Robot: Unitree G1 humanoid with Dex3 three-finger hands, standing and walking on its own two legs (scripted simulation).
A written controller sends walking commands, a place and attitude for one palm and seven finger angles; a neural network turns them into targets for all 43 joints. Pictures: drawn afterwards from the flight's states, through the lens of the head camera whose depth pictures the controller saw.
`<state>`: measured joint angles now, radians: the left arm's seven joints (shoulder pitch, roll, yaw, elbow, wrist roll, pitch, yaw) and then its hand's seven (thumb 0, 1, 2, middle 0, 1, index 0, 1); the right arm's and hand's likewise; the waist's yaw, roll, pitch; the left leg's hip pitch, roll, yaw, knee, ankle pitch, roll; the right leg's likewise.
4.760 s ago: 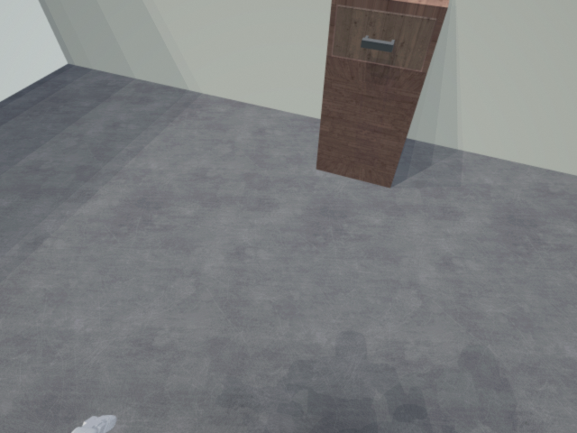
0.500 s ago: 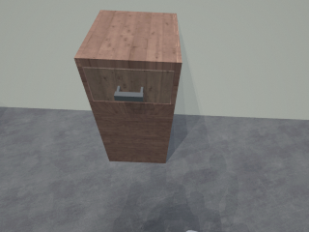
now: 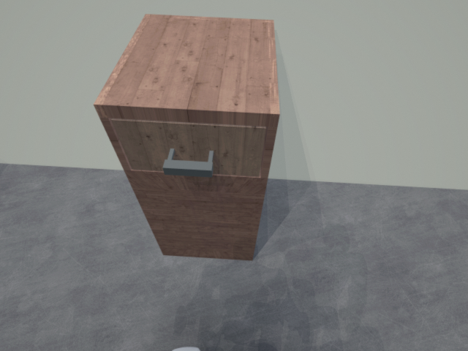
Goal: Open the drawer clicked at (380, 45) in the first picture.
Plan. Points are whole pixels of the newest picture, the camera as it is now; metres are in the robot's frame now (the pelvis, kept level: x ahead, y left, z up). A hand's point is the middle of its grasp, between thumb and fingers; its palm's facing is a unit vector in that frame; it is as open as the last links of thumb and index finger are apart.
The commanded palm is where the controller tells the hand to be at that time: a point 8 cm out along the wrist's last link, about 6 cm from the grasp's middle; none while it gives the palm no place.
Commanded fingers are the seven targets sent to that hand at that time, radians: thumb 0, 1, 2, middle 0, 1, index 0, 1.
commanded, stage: come to a stop and stand still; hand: left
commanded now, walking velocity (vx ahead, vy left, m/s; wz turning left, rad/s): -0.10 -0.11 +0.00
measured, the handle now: (190, 161) +0.53 +0.15 -0.06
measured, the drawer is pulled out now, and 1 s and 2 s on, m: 0.00 0.00 0.00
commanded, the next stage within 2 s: look again from close up in 0.84 s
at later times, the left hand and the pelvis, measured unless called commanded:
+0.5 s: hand out of the picture +0.00 +0.15 -0.15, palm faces +0.00 -0.97 -0.25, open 7.4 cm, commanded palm none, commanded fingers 0.00 0.90 0.90 -0.20 -0.30 -0.20 -0.30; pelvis -0.04 -0.03 +0.01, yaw -1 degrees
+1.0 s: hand out of the picture -0.05 +0.11 -0.17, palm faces +0.00 -0.99 -0.16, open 7.4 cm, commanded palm none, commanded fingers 0.00 0.90 0.90 -0.20 -0.30 -0.20 -0.30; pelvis -0.04 -0.05 +0.01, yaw +0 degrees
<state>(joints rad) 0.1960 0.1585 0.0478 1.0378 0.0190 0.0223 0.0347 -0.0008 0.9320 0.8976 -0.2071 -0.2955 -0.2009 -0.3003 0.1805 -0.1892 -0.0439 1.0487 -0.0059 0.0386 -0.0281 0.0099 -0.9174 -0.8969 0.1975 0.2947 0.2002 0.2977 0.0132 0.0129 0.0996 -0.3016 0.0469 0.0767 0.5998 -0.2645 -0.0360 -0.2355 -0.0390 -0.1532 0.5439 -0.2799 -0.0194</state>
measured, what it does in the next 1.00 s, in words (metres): steps on the spot: right foot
